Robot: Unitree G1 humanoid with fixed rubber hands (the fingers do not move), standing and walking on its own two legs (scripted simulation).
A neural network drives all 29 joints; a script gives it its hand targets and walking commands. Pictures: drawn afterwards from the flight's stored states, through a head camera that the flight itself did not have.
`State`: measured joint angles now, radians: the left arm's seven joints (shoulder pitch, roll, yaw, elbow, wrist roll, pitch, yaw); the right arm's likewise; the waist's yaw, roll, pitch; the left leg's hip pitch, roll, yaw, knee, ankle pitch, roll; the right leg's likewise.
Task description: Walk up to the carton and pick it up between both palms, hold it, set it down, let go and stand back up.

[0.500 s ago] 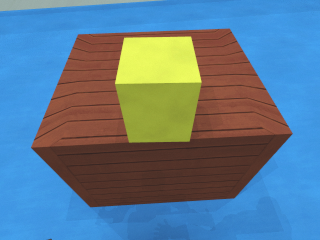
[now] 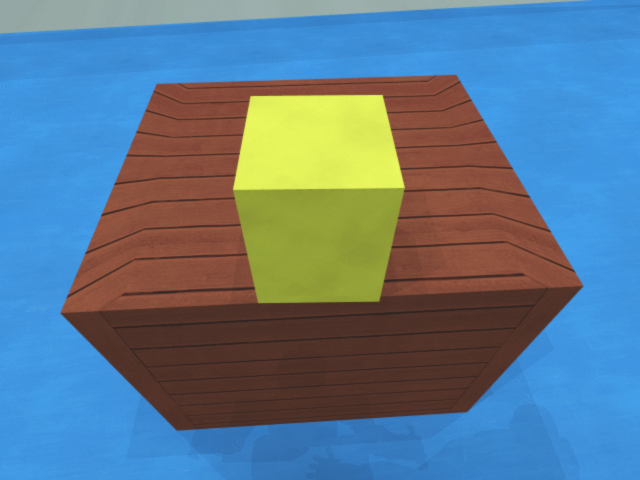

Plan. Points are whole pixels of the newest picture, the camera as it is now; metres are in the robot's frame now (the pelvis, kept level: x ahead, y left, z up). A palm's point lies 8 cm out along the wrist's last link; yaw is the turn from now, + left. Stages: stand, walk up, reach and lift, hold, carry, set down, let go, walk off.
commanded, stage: walk up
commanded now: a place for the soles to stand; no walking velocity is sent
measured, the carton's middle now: (317, 203) +0.51 +0.01 +0.04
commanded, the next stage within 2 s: reach and lift in 0.34 s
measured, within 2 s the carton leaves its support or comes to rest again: neither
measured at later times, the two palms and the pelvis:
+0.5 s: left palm out of the picture +0.12 +0.31 -0.10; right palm out of the picture +0.10 -0.30 -0.12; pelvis +0.00 +0.00 -0.01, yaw +0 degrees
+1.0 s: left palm (105, 477) +0.15 +0.27 -0.06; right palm (560, 470) +0.15 -0.28 -0.07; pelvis -0.01 +0.00 +0.00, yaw +0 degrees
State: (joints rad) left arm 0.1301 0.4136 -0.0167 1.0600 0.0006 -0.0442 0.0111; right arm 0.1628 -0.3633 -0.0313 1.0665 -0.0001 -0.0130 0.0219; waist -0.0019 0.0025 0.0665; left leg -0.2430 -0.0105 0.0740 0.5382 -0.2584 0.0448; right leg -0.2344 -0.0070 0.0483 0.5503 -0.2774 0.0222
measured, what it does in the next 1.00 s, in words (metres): stands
